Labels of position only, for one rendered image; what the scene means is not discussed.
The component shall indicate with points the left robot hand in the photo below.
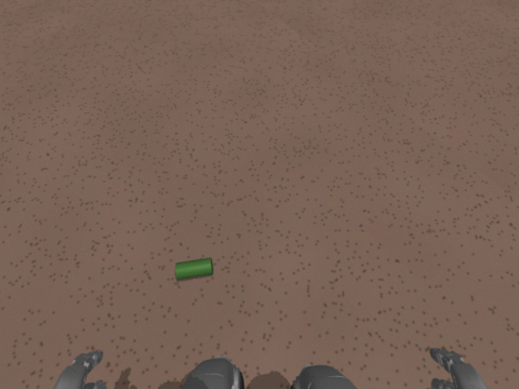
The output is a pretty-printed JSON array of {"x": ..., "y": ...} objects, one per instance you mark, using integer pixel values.
[{"x": 74, "y": 376}]

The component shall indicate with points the right robot hand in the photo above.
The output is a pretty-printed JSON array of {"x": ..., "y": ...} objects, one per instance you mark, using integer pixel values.
[{"x": 464, "y": 375}]

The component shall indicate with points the can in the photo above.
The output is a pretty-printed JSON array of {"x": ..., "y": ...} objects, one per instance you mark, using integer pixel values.
[{"x": 194, "y": 268}]

